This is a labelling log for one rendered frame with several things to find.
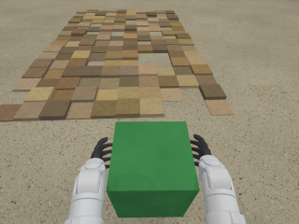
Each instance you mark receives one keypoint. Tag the left robot hand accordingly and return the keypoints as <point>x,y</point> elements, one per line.
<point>99,153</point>

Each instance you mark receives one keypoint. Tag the right robot hand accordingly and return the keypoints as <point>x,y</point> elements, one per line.
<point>202,150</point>

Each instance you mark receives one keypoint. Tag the left robot forearm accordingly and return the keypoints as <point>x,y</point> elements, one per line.
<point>86,205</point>

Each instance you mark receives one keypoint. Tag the right robot forearm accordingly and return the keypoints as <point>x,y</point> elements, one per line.
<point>219,193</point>

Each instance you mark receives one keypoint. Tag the carton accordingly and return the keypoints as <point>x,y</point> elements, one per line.
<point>151,171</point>

